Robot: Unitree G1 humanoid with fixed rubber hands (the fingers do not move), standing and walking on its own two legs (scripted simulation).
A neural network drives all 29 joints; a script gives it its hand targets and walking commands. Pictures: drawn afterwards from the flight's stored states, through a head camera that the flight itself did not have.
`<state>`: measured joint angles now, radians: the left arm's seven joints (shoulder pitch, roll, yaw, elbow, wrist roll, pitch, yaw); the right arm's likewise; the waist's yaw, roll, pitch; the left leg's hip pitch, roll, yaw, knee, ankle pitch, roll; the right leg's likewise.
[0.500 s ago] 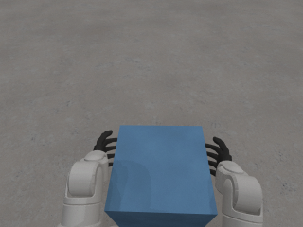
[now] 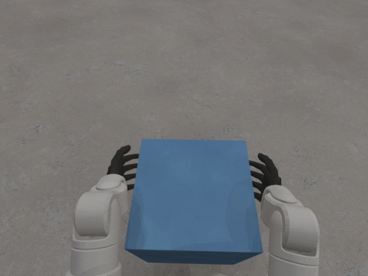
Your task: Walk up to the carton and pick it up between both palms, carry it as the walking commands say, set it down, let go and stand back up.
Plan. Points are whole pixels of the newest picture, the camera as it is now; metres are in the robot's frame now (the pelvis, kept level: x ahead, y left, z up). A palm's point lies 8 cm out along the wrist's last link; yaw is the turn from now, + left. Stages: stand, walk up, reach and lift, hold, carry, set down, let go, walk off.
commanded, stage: carry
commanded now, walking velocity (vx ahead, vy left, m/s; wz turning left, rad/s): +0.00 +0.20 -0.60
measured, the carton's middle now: (191, 207) +0.27 +0.00 -0.01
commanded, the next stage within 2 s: none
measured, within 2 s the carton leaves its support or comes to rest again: neither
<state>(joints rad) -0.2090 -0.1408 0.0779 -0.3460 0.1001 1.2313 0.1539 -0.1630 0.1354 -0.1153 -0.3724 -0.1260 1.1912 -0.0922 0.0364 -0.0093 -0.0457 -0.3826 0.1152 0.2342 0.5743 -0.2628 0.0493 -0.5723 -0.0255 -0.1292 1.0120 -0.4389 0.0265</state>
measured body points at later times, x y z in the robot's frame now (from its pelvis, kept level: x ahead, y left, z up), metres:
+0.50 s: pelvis -0.03 +0.08 +0.00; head +0.00 +0.07 +0.44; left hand +0.29 +0.14 +0.07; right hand +0.21 -0.15 +0.07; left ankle +0.01 +0.22 -0.72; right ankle -0.02 -0.08 -0.73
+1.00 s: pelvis -0.04 +0.17 -0.01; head -0.03 +0.16 +0.43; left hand +0.28 +0.11 +0.06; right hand +0.09 -0.12 +0.05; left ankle +0.02 +0.21 -0.72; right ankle -0.09 +0.09 -0.74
